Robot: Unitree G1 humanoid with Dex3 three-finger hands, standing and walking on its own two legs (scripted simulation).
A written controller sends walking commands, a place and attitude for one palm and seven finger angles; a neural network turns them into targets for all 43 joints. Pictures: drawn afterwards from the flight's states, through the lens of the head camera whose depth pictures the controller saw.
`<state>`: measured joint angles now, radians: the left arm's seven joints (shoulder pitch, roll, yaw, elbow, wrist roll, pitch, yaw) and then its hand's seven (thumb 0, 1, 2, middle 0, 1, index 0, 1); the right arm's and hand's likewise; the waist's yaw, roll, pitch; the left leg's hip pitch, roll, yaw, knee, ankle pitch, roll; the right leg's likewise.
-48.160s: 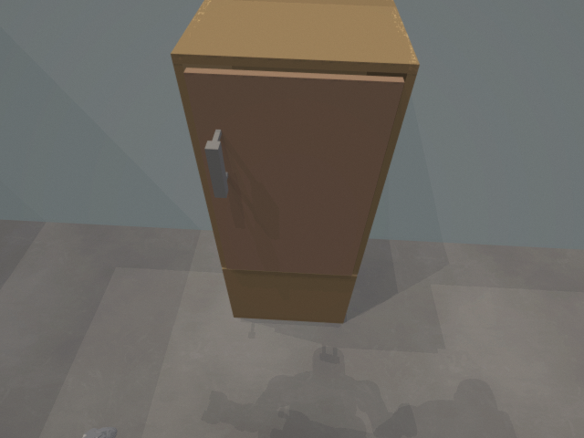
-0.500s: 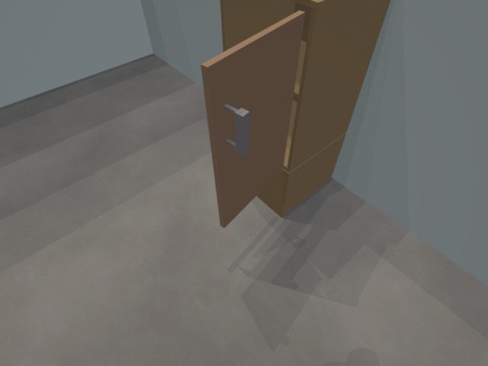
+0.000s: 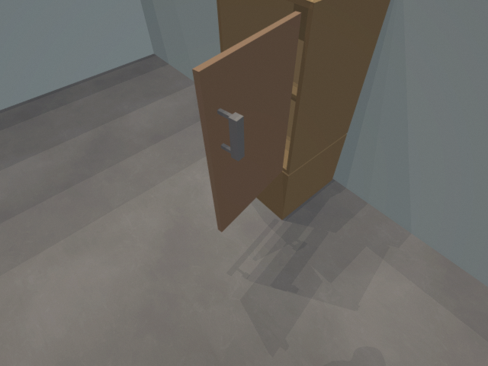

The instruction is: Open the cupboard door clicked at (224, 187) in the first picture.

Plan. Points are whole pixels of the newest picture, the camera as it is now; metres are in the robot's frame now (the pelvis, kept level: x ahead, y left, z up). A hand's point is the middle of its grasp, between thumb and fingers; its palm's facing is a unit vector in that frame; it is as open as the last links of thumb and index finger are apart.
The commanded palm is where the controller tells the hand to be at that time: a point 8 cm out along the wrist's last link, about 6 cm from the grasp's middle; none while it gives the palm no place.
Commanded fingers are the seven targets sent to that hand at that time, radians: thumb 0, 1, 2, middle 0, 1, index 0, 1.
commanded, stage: stand and wait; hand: left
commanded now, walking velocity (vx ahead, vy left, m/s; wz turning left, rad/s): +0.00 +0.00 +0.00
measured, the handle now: (230, 134) +0.60 +0.07 +0.01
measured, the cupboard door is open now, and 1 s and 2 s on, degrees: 100 100 100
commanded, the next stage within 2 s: none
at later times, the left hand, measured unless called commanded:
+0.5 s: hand out of the picture -0.01 +0.16 -0.18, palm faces +0.05 -0.98 -0.19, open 7.4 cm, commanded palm none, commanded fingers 0.00 0.90 0.90 -0.20 -0.30 -0.20 -0.30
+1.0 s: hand out of the picture +0.01 +0.17 -0.17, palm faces +0.04 -0.98 -0.20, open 7.4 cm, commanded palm none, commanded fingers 0.00 0.90 0.90 -0.20 -0.30 -0.20 -0.30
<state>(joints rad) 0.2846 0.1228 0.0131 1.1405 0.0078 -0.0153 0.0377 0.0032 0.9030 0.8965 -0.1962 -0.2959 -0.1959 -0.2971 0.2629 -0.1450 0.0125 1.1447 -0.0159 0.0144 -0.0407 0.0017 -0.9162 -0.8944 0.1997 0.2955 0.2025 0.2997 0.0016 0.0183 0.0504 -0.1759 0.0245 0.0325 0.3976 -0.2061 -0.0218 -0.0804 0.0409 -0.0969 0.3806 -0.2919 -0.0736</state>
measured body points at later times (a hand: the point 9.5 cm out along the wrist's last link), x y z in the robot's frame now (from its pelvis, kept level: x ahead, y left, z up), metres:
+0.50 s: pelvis +0.01 +0.00 +0.00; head +0.04 -0.01 +0.45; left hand -0.01 +0.21 -0.16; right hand +0.00 -0.22 -0.17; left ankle +0.00 +0.13 -0.74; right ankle -0.05 -0.06 -0.74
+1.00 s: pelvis +0.02 +0.01 +0.00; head +0.04 +0.00 +0.45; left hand +0.01 +0.23 -0.16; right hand +0.00 -0.20 -0.17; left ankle +0.00 +0.14 -0.74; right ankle -0.05 -0.06 -0.74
